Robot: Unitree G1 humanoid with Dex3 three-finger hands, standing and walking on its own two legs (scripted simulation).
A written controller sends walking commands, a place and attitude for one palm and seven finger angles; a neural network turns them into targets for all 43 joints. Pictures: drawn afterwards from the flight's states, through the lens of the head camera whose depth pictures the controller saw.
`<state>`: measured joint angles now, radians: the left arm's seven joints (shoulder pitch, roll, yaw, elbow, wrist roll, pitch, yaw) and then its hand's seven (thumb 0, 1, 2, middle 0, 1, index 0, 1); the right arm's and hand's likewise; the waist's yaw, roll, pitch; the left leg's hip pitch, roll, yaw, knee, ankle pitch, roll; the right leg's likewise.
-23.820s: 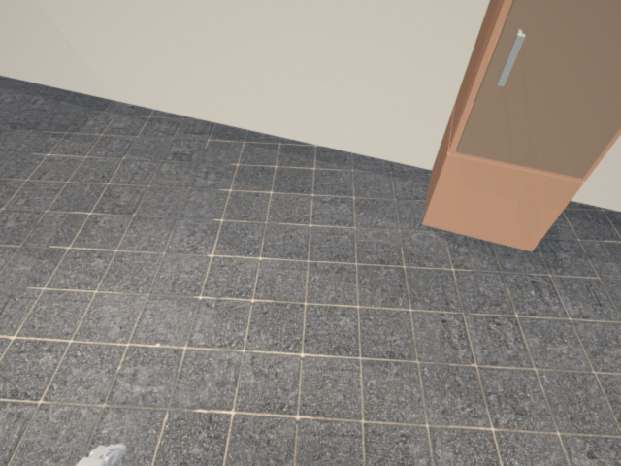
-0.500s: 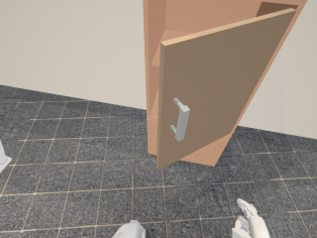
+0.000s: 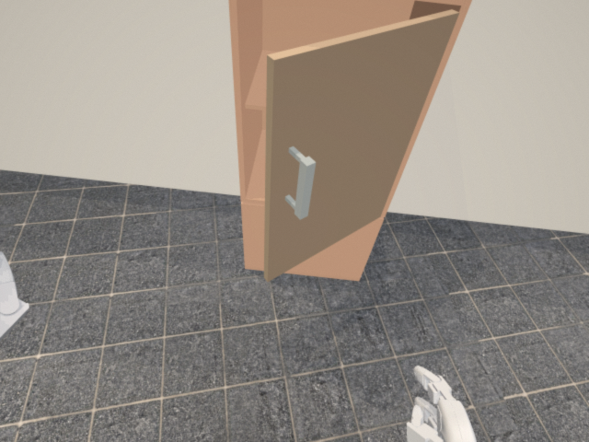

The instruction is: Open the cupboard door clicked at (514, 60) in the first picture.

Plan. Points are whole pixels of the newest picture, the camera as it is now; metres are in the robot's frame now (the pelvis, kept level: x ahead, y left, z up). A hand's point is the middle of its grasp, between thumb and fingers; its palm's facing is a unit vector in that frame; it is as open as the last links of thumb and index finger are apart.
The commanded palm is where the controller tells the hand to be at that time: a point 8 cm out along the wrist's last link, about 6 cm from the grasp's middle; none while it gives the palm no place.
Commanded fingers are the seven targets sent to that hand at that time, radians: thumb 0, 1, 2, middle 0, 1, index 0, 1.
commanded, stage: stop stepping back and stand still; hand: left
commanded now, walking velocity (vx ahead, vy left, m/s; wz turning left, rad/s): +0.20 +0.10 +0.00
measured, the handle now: (298, 183) +0.56 +0.01 +0.01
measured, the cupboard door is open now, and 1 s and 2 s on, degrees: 41 41 41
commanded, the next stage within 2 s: let the arm hang, fingers relaxed in 0.42 s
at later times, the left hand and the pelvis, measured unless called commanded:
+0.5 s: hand (41, 329) +0.19 +0.24 +0.17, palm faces +0.37 -0.80 -0.47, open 7.4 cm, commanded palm none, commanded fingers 0.00 0.90 0.90 -0.20 -0.30 -0.20 -0.30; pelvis -0.04 -0.01 -0.01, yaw -3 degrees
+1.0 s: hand out of the picture -0.03 +0.19 -0.17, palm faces +0.02 -0.98 -0.22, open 7.0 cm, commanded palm none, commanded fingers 0.00 0.90 0.90 -0.20 -0.30 -0.20 -0.30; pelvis -0.03 -0.01 +0.00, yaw +0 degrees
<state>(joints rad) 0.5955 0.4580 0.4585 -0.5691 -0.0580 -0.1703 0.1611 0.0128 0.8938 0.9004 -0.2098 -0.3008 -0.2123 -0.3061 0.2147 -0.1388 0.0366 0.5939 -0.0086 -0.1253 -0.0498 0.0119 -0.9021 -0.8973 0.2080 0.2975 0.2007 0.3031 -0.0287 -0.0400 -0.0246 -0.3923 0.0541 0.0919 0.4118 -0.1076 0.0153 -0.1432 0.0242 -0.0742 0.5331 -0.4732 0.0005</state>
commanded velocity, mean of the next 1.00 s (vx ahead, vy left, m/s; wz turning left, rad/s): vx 0.06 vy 0.03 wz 0.00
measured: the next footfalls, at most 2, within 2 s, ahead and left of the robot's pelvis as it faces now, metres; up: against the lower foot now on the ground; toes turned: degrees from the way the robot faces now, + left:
right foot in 0.04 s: -0.07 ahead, -0.09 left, +0.00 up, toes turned -4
left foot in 0.32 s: +0.04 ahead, +0.10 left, +0.00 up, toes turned +2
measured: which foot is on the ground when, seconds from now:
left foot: down 0.00-0.04, up 0.06-0.30, down 0.32-1.00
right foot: up 0.00-0.02, down 0.04-0.36, up 0.38-0.52, down 0.54-1.00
